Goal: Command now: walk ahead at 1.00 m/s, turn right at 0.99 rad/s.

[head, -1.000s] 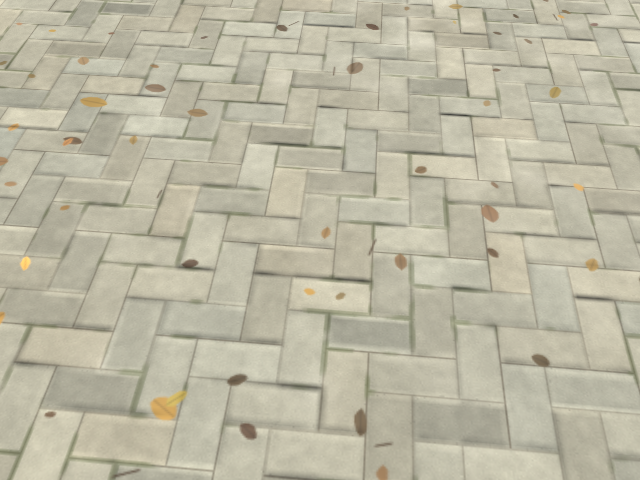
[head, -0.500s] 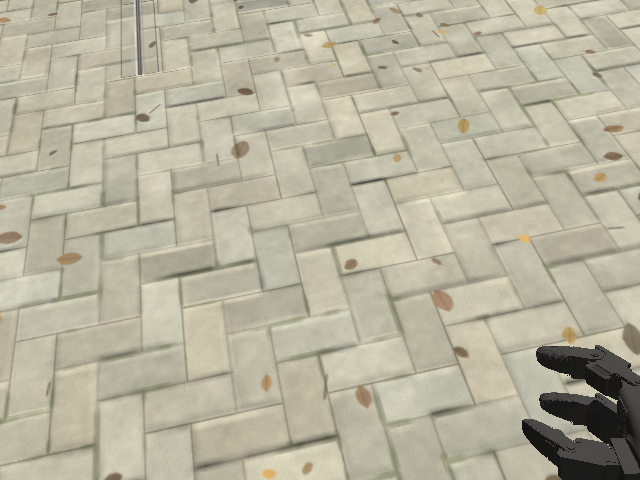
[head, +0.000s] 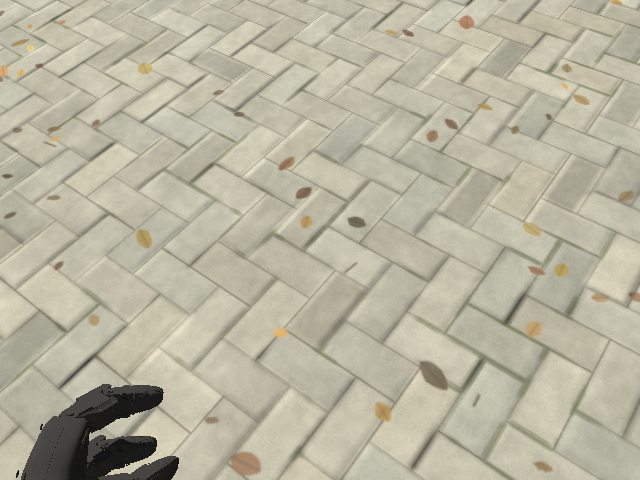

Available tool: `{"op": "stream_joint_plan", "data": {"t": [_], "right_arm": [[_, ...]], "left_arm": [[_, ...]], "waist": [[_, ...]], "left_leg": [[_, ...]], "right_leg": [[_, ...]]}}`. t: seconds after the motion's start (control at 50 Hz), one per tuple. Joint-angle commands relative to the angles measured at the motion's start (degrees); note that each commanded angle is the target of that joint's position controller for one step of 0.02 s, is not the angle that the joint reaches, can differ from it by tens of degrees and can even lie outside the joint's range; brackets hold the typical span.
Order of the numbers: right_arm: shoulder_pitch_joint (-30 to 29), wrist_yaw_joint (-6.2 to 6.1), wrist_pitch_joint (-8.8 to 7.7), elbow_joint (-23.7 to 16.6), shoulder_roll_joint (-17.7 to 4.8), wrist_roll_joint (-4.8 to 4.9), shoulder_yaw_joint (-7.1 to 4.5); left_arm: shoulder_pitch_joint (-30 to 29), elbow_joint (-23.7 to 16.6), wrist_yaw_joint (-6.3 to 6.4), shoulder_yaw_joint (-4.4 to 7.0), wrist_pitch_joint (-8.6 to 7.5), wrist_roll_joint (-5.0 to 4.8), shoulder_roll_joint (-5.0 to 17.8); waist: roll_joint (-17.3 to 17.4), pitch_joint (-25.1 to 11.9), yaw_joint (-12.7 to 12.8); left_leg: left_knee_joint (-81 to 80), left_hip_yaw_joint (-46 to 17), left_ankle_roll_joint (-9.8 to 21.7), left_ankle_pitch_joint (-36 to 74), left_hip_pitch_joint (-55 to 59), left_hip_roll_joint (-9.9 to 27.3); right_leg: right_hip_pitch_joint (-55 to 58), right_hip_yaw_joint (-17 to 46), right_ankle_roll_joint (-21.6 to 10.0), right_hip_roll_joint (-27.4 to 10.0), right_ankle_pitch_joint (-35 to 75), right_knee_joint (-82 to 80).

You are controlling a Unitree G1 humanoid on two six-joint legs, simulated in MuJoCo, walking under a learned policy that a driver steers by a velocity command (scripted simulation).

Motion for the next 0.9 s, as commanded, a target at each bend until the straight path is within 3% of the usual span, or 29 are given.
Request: {"op": "stream_joint_plan", "data": {"t": [0.02, 0.04, 0.06, 0.08, 0.1, 0.12, 0.16, 0.2, 0.22, 0.26, 0.28, 0.34, 0.38, 0.42, 0.44, 0.46, 0.48, 0.5, 0.52, 0.54, 0.58, 0.64, 0.68, 0.78, 0.82, 0.84, 0.86, 0.88, 0.9], "right_arm": [[-11.8, -0.52, -0.89, -8.5, -13.5, 1.01, -3.19], [-9.1, 0.46, -3.28, -11.5, -2.2, -0.88, 0.23], [-5.5, 1.25, -6.02, -15.5, -3.7, 1.83, 1.22], [-13.5, 1.29, -7.11, -15.8, -8.8, 3.17, 0.43], [-15.5, 0.99, -7.10, -16.3, -8.2, 3.76, 0.40], [-14.5, 0.50, -6.33, -14.5, -7.4, 2.40, 0.52], [-10.1, 0.78, -3.89, -12.2, -8.4, 0.95, -0.26], [-13.1, 0.97, -2.86, -13.6, -6.2, -0.52, 0.33], [-16.3, 1.02, -2.91, -14.8, -4.0, -1.12, 1.00], [-19.9, 1.75, -3.23, -14.8, -0.6, -1.63, 2.18], [-22.2, 2.19, -3.52, -15.0, -0.3, -1.31, 2.23], [-27.8, 3.00, -3.70, -17.2, -2.6, -0.40, 1.33], [-25.4, 3.37, -3.93, -16.5, -5.1, -0.68, 0.07], [-14.0, 3.42, -4.33, -12.8, -6.6, -1.33, -1.09], [-8.8, 3.39, -4.62, -12.1, -9.0, -2.45, -1.23], [-8.6, 3.45, -3.88, -11.7, -7.0, -3.27, -0.09], [-7.8, 3.74, -2.86, -12.1, -4.9, -1.30, -0.12], [-12.3, 3.53, -1.75, -13.0, -4.2, -0.21, 0.03], [-16.9, 3.23, -0.64, -13.0, -2.9, 0.12, 0.79], [-20.1, 2.85, 0.06, -13.0, -2.3, -0.28, 1.33], [-22.0, 2.72, 1.08, -12.2, -3.0, -0.73, 1.08], [-18.8, 2.23, 1.93, -11.6, -7.4, -0.11, -1.08], [-18.8, 1.76, 2.70, -12.5, -8.5, 0.75, -1.91], [-18.8, 0.14, 4.85, -13.0, -8.3, 1.81, -2.99], [-19.6, -0.40, 5.67, -13.5, -8.0, 2.51, -3.28], [-18.9, -0.43, 5.88, -13.9, -6.5, 2.60, -2.91], [-20.6, -0.08, 5.63, -16.2, -4.1, 2.86, -2.52], [-17.2, 0.27, 4.96, -15.2, -6.7, 1.94, -3.40], [-14.3, 0.54, 5.14, -13.3, -9.3, 1.81, -4.45]], "left_arm": [[32.8, 5.5, 1.55, 7.44, 1.03, -0.56, 15.1], [30.2, 5.6, 2.18, 7.01, 1.23, 0.29, 17.7], [26.3, 1.9, 2.20, 6.00, -0.42, 2.25, 16.0], [26.9, 1.9, 2.35, 5.53, -1.49, 2.27, 11.7], [23.1, 2.4, 2.19, 4.95, -2.66, 2.66, 10.7], [17.6, 1.9, 2.01, 4.36, -3.52, 2.82, 9.2], [11.0, 1.1, 2.70, 3.47, -3.62, 3.67, 7.1], [11.7, 3.3, 3.92, 2.81, -3.46, 2.16, 5.9], [12.3, 4.5, 4.74, 2.82, -3.22, 2.30, 6.4], [14.6, 6.4, 5.92, 2.98, -2.33, 2.22, 6.6], [17.8, 7.6, 6.08, 3.08, -1.99, 2.06, 6.8], [22.0, 10.6, 6.32, 2.96, -1.21, 1.50, 6.5], [21.4, 11.3, 6.68, 2.75, -0.68, 2.11, 5.4], [17.0, 10.1, 6.61, 2.78, -0.07, 2.67, 5.4], [19.4, 8.9, 6.20, 2.01, -0.01, 3.51, 2.9], [34.5, 12.8, 5.41, 0.78, 0.08, 2.14, -0.4], [36.0, 14.9, 4.76, 1.37, 0.77, 1.52, 5.2], [27.4, 13.2, 4.77, 2.36, 1.94, 0.83, 8.1], [19.7, 11.3, 5.43, 2.60, 3.09, 1.37, 8.4], [16.6, 10.1, 6.04, 2.59, 4.12, 1.78, 7.6], [17.8, 10.3, 6.56, 1.86, 5.12, 2.58, 3.9], [17.6, 10.5, 7.43, 1.41, 4.15, 3.38, 2.3], [15.8, 10.5, 7.53, 1.82, 4.21, 3.14, 3.7], [11.9, 9.7, 6.86, 2.08, 2.69, 2.78, 3.8], [15.1, 10.8, 6.52, 2.55, 1.75, 2.48, 4.4], [17.6, 11.0, 6.78, 3.48, 1.56, 3.07, 7.7], [16.7, 11.1, 7.02, 4.63, 1.79, 4.77, 12.3], [10.3, 8.7, 7.10, 4.11, 1.43, 6.47, 10.3], [5.7, 6.5, 7.66, 2.96, 1.10, 6.22, 6.5]], "waist": [[2.9, -12.2, 22.3], [-19.0, -11.9, 13.5], [-17.5, -27.0, 10.2], [-5.0, -21.0, 13.3], [2.9, -10.2, 9.0], [8.5, -5.7, 5.2], [5.7, -2.4, 0.8], [3.8, -0.2, 1.4], [2.9, 0.3, 2.2], [1.6, -2.3, 5.0], [1.5, -4.1, 7.6], [-2.4, -4.0, 10.3], [-4.0, -5.2, 8.1], [-3.5, -9.9, 1.4], [4.2, -17.3, 0.9], [17.8, -28.0, 5.8], [11.6, -33.2, 3.6], [6.3, -26.1, 2.5], [0.8, -17.2, 3.3], [1.5, -11.5, 4.7], [6.4, -6.9, 7.0], [8.4, -10.5, 6.3], [7.7, -12.1, 5.6], [9.3, -8.4, 5.5], [8.9, -8.6, 7.8], [5.8, -9.5, 8.3], [-9.7, -7.2, 6.9], [-12.5, -7.1, 4.8], [-7.9, -7.8, 2.9]], "left_leg": [[45.0, -4.7, 4.8, 66.2, -33.7, 7.9], [69.6, -9.6, 3.1, -3.2, -53.6, -4.0], [76.0, -24.6, 4.6, -4.4, -65.6, -4.8], [69.7, -26.0, 6.7, 2.4, -66.5, -1.2], [63.0, -24.7, 6.8, 5.7, -65.5, 0.4], [58.2, -24.8, 5.6, 7.7, -60.2, 3.0], [52.7, -23.6, 2.4, 8.1, -51.0, 6.0], [42.3, -19.2, 0.4, 11.2, -46.9, 6.3], [36.7, -16.9, -0.2, 16.1, -45.5, 4.7], [22.6, -14.1, -0.1, 32.3, -39.5, 1.5], [17.1, -13.8, 0.2, 41.1, -37.5, -0.3], [8.3, -16.1, 2.2, 46.8, -38.4, -1.6], [6.6, -17.7, 4.3, 43.2, -38.5, -1.6], [3.7, -16.3, 6.0, 48.7, -28.8, -1.2], [9.5, -23.6, 9.6, 73.1, -14.0, 7.9], [11.1, -46.4, 23.4, 82.0, 2.4, 24.7], [8.1, -53.3, 24.4, 63.8, 2.8, 24.4], [5.0, -49.2, 22.6, 45.7, -4.6, 21.7], [1.1, -44.4, 19.6, 31.4, -15.7, 18.0], [-1.8, -42.0, 18.1, 23.4, -24.8, 16.0], [-5.7, -34.7, 14.2, 19.7, -36.6, 9.1], [-5.0, -34.9, 16.1, 26.9, -33.8, 8.6], [-6.3, -38.7, 16.6, 17.3, -32.4, 9.8], [-8.1, -43.0, 14.3, 4.6, -36.1, 7.3], [-5.8, -42.2, 11.5, 2.8, -39.7, 4.6], [-0.1, -39.3, 8.4, -1.1, -45.5, 1.6], [14.9, -27.0, 5.4, -4.2, -55.8, -5.9], [30.2, -23.5, 2.9, -3.9, -56.0, -4.9], [38.2, -23.5, 1.7, -1.1, -54.4, -3.4]], "right_leg": [[54.1, 4.4, -6.5, 3.4, 2.7, -6.8], [64.1, 23.3, -11.5, -3.2, 6.2, -7.1], [72.0, 54.9, -22.2, -13.8, -26.0, -21.7], [65.2, 56.9, -17.2, -13.9, -33.2, -29.9], [53.0, 52.5, -15.0, -13.5, -24.2, -32.0], [42.6, 45.6, -13.1, -11.4, -10.6, -30.4], [28.2, 32.8, -11.3, -8.2, 13.4, -29.2], [19.1, 22.8, -8.8, -4.1, 27.5, -29.4], [16.0, 18.5, -7.6, -1.2, 32.3, -28.8], [15.1, 11.8, -4.4, 3.7, 28.7, -26.3], [17.0, 12.3, -3.3, 3.4, 23.3, -26.0], [24.3, 17.0, -1.7, -0.2, 14.3, -23.6], [30.4, 20.1, -0.8, -2.3, 14.4, -17.6], [32.8, 18.7, 2.4, 0.0, 22.2, -3.9], [24.8, 17.2, 5.5, 4.0, 3.9, 12.9], [11.6, 18.4, 9.8, 10.6, -37.6, 32.6], [10.0, 23.2, 10.2, 7.4, -36.0, 36.8], [7.8, 20.8, 11.2, 5.0, -32.4, 37.6], [6.4, 16.6, 11.6, 3.0, -28.7, 33.6], [7.4, 15.0, 11.6, 1.5, -25.7, 29.5], [15.3, 11.2, 11.4, 0.4, -24.2, 15.6], [18.9, 10.0, 11.4, 2.5, -24.2, 5.8], [19.0, 11.6, 10.6, 2.8, -19.6, 2.6], [21.8, 12.3, 8.9, 4.8, -15.4, -8.3], [29.8, 11.5, 7.1, 4.3, -9.6, -19.4], [36.7, 16.4, 4.5, -2.8, -10.9, -24.4], [36.3, 30.7, -2.5, -15.3, -13.0, -29.3], [31.9, 34.9, -6.0, -21.6, -2.9, -30.2], [30.6, 29.3, -5.0, -19.5, 2.7, -28.6]]}}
